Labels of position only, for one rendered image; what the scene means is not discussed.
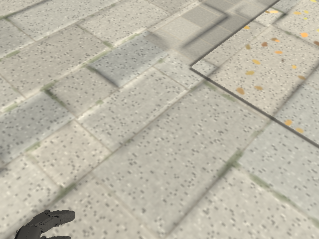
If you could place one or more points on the robot left hand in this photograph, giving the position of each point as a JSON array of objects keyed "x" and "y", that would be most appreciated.
[{"x": 43, "y": 222}]

